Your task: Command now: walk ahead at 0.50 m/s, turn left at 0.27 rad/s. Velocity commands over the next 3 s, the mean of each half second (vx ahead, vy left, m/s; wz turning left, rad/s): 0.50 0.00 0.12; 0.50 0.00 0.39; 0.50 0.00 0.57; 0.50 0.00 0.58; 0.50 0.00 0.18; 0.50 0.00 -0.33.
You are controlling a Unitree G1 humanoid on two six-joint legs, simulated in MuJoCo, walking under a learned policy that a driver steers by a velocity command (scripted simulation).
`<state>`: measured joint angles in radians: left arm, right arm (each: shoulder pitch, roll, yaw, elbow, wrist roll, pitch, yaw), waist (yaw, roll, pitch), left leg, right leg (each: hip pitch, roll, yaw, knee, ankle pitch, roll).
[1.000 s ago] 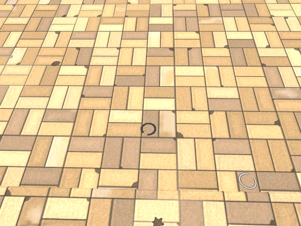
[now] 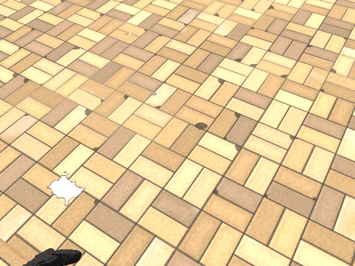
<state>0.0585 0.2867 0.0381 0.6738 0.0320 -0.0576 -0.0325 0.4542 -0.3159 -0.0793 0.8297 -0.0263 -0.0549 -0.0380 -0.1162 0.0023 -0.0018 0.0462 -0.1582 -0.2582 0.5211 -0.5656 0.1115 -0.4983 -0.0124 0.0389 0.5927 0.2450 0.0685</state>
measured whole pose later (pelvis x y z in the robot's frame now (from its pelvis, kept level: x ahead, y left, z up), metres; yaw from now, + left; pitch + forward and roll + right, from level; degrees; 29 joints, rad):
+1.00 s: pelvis +0.61 -0.14 -0.06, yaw +14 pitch +1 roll +0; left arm 0.26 0.20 0.04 0.87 0.03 -0.07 0.01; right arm 0.30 -0.28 -0.09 0.89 -0.03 -0.04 0.03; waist -0.01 0.04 -0.02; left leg -0.53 -0.01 -0.02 1.11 -0.29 0.07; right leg -0.20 -0.03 -0.08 0.41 -0.22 -0.01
